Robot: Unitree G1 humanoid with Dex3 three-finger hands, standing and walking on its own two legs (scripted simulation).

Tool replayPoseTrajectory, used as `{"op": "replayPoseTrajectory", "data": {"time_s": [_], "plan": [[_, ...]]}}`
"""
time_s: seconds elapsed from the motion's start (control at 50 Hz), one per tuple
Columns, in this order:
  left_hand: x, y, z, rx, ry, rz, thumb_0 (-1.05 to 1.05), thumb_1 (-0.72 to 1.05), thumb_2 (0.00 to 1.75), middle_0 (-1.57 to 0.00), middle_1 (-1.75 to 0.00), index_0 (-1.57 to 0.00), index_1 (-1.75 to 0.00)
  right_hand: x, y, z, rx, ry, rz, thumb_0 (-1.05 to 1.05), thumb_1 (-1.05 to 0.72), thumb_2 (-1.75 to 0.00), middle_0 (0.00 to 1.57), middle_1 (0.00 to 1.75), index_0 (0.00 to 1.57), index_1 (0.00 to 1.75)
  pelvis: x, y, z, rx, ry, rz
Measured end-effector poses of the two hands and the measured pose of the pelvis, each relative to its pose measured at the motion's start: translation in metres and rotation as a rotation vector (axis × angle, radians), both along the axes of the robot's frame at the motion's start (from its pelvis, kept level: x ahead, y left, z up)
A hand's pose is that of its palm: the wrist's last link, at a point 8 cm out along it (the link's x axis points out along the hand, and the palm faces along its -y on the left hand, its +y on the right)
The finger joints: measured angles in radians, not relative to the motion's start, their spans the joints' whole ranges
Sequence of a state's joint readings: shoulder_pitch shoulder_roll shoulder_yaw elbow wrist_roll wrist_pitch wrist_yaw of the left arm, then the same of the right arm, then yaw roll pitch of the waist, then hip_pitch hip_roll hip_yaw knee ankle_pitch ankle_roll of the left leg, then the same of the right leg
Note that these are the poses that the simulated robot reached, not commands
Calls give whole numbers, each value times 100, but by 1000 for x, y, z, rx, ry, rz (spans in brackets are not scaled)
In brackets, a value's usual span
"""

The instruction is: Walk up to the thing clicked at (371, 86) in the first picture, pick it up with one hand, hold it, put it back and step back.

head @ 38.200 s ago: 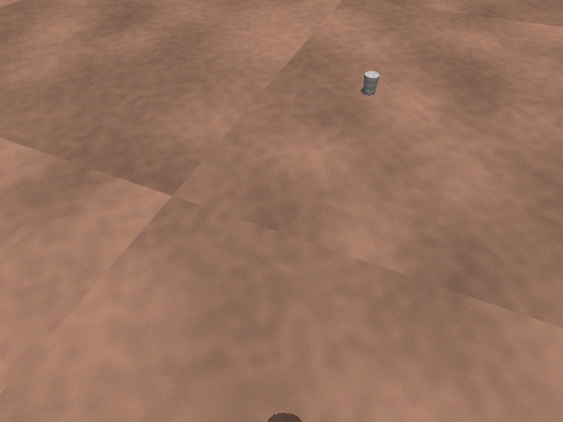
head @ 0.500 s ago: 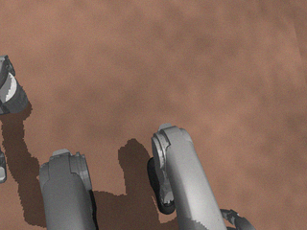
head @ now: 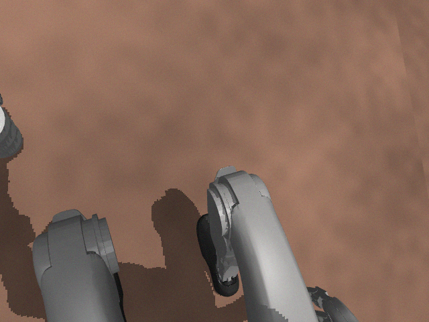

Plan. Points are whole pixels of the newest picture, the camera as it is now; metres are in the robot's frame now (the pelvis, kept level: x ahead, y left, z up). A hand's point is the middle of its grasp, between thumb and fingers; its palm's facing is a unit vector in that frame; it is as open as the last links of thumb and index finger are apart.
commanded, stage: rest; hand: left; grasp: from above
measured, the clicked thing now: out of the picture +0.49 +0.29 -0.25
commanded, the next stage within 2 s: open in 0.36 s
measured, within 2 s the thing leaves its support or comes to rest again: rests again in 1.88 s
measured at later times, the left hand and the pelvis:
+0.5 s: hand out of the picture +0.48 +0.29 -0.21, palm faces -0.47 -0.09 -0.88, open 11.5 cm; pelvis +0.00 +0.00 -0.02, yaw -2 degrees
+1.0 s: hand out of the picture +0.49 +0.30 -0.22, palm faces -0.45 -0.07 -0.89, open 13.4 cm; pelvis -0.01 +0.01 -0.02, yaw -3 degrees
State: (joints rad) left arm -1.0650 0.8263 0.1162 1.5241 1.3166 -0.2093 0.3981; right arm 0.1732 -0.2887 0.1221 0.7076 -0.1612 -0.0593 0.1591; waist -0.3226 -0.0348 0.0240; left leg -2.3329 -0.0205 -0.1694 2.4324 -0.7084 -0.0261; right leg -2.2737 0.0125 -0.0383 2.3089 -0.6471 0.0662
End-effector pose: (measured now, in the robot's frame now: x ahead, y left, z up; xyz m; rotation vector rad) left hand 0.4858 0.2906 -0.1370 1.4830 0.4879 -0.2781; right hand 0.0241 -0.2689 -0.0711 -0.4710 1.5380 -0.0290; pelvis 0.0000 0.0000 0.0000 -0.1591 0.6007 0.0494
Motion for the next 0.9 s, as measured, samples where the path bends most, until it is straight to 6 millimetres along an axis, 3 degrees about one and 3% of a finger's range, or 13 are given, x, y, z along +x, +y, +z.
{"op": "replayPoseTrajectory", "data": {"time_s": [0.22, 0.54, 0.7, 0.9], "plan": [[4, 2, -14, 15, 9, 16, 0, -35, 87, -43, -112, -47, -108, -4, 8, -6, 14, -6, 13, 0, -92, -90, 20, 30, 20, 30, 0, 3, -9, -16, -12, -10], [5, 5, -13, 0, 8, 20, -1, -36, 90, -44, -110, -47, -106, -15, 13, -1, 17, -30, 65, 0, -91, -90, 20, 30, 20, 30, -6, 5, -16, -35, -62, -21], [1, 5, -17, 1, 3, 1, 0, -37, 100, -34, -116, -37, -113, -23, 15, 4, 4, -27, 76, 0, -90, -89, 20, 30, 20, 30, -8, 7, -17, -44, -75, -25], [5, 5, -20, 16, -15, 5, 0, -53, 110, -18, -124, -21, -122, -24, 17, 7, 11, -24, 86, 0, -90, -90, 20, 30, 20, 30, -7, 8, -17, -51, -67, -27]]}}
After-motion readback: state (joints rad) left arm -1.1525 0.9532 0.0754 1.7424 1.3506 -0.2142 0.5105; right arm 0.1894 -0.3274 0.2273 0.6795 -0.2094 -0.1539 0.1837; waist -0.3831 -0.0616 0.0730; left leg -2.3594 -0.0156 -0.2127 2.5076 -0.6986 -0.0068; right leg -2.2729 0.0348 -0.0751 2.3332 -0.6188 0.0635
